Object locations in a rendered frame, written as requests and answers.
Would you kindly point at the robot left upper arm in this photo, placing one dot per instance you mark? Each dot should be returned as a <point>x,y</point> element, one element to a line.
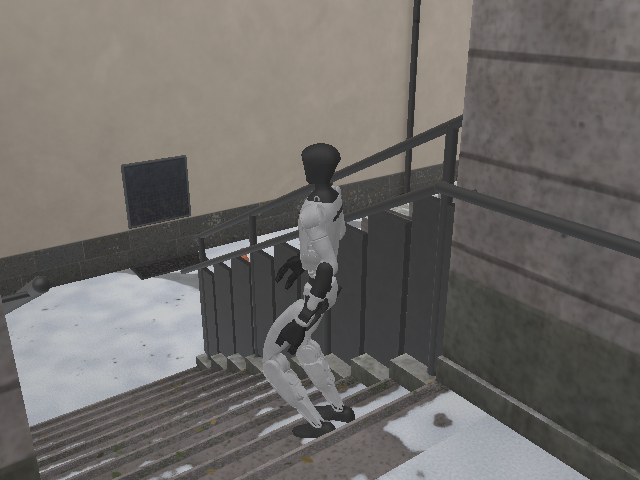
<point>313,222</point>

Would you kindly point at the right robot hand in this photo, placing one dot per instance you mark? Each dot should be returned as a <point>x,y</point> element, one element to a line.
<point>294,263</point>

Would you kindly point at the left robot hand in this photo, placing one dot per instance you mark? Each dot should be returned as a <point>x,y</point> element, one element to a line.
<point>294,334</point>

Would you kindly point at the robot left shin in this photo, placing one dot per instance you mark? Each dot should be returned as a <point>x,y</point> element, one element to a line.
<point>290,388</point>

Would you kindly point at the left robot forearm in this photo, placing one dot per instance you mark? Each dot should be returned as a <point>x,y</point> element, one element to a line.
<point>321,285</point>

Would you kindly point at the robot right thigh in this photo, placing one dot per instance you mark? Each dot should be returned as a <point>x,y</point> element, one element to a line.
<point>309,351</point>

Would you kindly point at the robot right upper arm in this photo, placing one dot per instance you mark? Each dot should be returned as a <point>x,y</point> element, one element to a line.
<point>343,227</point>

